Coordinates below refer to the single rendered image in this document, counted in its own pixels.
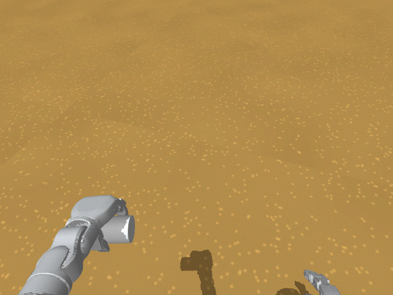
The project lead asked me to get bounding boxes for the can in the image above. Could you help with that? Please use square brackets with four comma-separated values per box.
[66, 215, 135, 244]

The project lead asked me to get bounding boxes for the left robot hand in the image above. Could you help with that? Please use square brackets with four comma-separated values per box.
[71, 195, 128, 252]

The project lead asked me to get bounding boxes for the left robot arm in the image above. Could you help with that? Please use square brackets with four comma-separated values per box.
[18, 216, 99, 295]

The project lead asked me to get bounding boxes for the right robot hand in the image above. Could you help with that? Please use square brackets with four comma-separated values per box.
[304, 270, 341, 295]

